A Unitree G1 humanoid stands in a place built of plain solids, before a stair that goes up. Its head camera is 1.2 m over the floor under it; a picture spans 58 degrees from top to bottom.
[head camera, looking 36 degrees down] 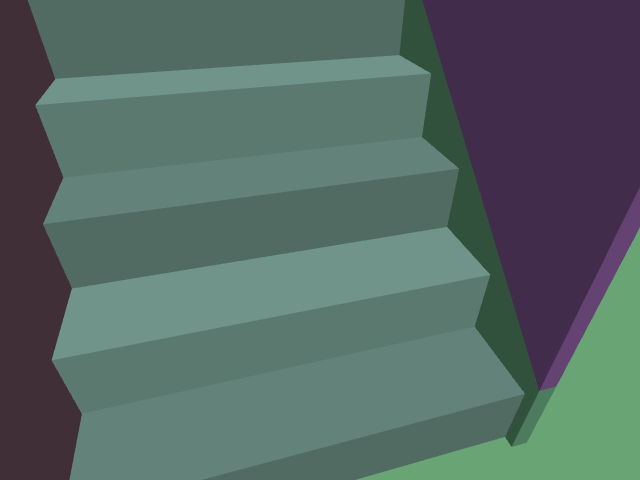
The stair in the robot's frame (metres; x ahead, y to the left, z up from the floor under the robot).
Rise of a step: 0.21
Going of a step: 0.24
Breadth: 1.11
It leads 15 degrees to the left of straight ahead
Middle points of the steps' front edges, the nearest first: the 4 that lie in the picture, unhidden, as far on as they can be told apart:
0.53 0.00 0.21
0.77 0.06 0.42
1.00 0.13 0.62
1.24 0.19 0.83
